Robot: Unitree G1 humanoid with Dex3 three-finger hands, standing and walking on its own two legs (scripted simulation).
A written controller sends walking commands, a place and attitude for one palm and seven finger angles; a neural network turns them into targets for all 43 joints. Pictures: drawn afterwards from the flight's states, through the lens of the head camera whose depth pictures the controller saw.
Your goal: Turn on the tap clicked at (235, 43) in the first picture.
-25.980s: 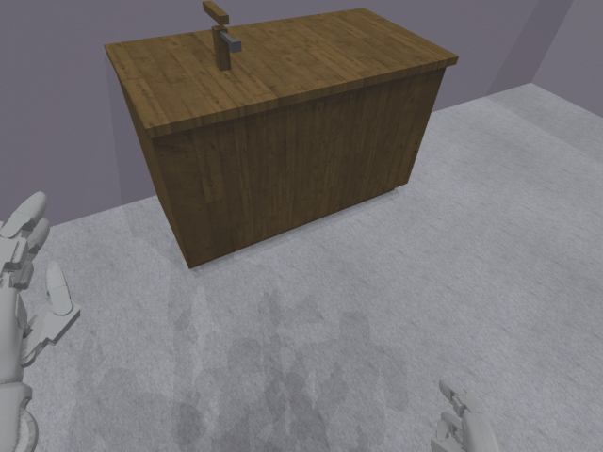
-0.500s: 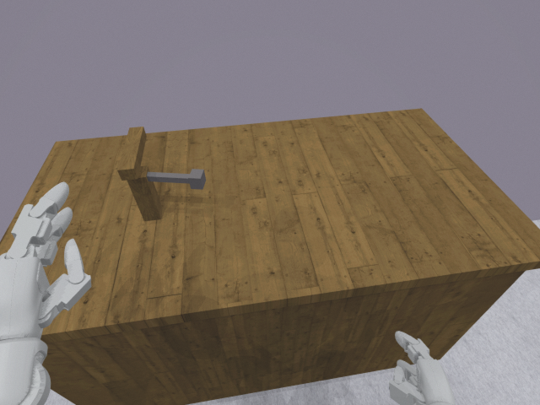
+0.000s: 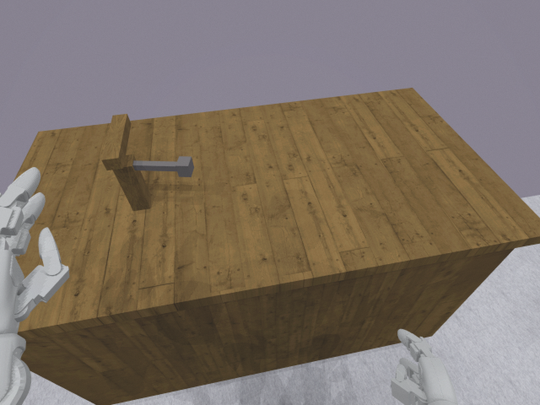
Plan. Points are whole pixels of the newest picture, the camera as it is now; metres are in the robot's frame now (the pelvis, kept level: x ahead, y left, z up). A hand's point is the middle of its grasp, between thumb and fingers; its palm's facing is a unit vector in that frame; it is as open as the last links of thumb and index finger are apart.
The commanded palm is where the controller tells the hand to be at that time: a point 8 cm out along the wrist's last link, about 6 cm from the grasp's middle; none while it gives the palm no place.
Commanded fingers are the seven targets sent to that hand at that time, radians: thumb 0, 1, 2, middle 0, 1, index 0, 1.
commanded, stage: step back with the hand held close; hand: left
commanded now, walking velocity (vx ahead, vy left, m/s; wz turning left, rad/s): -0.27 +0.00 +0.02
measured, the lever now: (185, 166) +0.50 +0.22 +0.06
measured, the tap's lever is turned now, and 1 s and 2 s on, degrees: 76 76 76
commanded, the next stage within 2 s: stop stepping back and stand still in 1.70 s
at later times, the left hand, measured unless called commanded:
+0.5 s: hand (31, 339) +0.14 +0.26 +0.15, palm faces +0.40 -0.81 -0.44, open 7.4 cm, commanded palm +0.09 +0.29 +0.17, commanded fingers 0.00 0.90 0.90 -0.20 -0.30 -0.20 -0.30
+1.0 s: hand (4, 368) +0.11 +0.26 +0.15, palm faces +0.45 -0.79 -0.43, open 7.4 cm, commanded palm +0.05 +0.30 +0.17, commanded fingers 0.00 0.90 0.90 -0.20 -0.30 -0.20 -0.30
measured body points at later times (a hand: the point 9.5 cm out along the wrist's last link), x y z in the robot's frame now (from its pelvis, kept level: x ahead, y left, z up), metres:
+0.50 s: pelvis -0.07 +0.02 -0.01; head -0.04 +0.01 +0.44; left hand +0.12 +0.30 +0.17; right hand +0.11 -0.22 -0.10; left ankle -0.03 +0.11 -0.74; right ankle +0.04 -0.10 -0.74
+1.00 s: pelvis -0.09 +0.01 -0.03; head -0.05 +0.03 +0.42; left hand +0.08 +0.30 +0.18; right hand +0.10 -0.22 -0.11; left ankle -0.03 +0.11 -0.74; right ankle +0.04 -0.09 -0.74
